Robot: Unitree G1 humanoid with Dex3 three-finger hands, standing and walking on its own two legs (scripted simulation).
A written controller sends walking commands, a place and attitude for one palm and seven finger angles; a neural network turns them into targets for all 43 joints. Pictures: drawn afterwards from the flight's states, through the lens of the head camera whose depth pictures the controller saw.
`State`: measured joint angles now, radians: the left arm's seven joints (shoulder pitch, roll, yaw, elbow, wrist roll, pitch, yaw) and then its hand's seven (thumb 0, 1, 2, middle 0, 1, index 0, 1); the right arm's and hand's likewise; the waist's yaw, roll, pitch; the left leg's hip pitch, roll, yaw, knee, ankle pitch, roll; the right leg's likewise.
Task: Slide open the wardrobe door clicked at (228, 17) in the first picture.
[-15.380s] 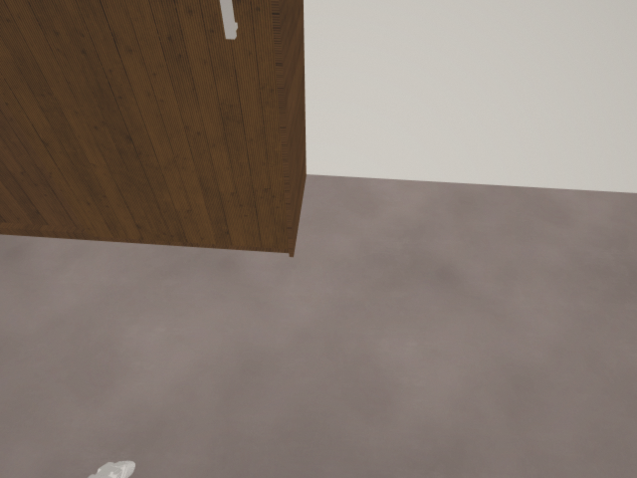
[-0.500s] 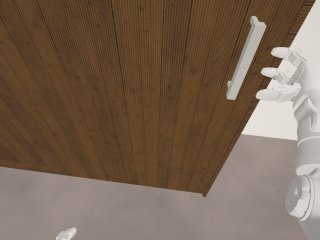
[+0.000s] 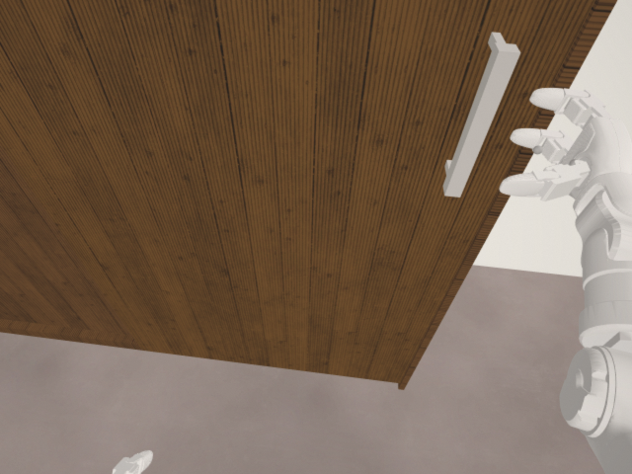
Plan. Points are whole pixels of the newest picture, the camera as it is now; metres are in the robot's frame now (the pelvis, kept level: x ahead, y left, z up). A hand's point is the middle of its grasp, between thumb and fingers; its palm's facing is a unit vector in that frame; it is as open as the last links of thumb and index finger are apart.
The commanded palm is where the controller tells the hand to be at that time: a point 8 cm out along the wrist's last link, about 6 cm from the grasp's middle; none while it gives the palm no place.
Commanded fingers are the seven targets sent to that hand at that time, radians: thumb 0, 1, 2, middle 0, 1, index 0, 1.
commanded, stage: feel for the door with the fingertips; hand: right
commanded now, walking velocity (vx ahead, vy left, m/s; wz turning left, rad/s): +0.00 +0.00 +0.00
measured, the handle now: (472, 121) +0.51 -0.13 +0.22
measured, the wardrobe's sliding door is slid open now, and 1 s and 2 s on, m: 0.00 0.00 0.00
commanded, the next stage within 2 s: slide the fingers in behind the handle in 0.58 s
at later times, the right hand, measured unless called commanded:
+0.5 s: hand (486, 138) +0.46 -0.14 +0.22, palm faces +0.03 +1.00 +0.02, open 14.0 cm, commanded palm +0.44 -0.20 +0.22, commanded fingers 0.00 0.50 -0.30 0.30 1.20 0.30 1.20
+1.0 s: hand (490, 142) +0.46 -0.15 +0.22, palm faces +0.02 +1.00 +0.03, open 13.9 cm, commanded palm +0.43 -0.20 +0.22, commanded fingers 0.00 0.50 -0.30 0.30 1.20 0.30 1.20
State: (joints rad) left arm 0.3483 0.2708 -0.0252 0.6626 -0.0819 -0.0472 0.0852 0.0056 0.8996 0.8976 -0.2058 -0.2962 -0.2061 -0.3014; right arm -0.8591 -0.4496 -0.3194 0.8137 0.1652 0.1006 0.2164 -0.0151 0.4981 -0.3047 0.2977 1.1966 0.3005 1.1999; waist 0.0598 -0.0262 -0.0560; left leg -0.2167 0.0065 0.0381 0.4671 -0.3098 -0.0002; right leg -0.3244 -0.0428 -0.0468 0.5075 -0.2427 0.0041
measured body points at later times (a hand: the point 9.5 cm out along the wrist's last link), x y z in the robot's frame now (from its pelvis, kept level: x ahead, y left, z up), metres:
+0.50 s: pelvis -0.01 +0.01 +0.00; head +0.00 +0.01 +0.45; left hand +0.08 +0.26 -0.11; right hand +0.46 -0.19 +0.23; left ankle -0.05 +0.12 -0.74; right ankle +0.01 -0.12 -0.74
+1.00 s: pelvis -0.01 +0.01 +0.00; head +0.00 +0.02 +0.45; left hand +0.05 +0.27 -0.12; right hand +0.46 -0.20 +0.22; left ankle -0.05 +0.12 -0.74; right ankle +0.01 -0.12 -0.74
